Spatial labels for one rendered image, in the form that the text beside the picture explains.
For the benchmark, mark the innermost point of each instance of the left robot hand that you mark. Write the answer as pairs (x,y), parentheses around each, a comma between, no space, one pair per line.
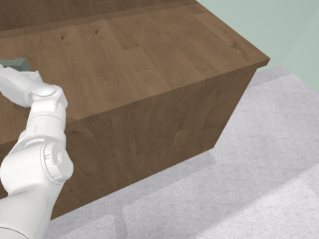
(13,84)

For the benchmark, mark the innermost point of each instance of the counter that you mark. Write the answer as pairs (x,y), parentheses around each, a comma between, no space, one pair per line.
(149,84)

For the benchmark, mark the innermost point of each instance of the robot left forearm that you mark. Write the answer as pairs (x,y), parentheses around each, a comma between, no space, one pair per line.
(47,117)

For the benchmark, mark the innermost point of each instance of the left robot upper arm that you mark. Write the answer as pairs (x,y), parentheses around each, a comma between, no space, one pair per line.
(33,177)

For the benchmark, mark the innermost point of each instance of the tap lever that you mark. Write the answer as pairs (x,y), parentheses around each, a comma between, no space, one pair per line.
(19,64)

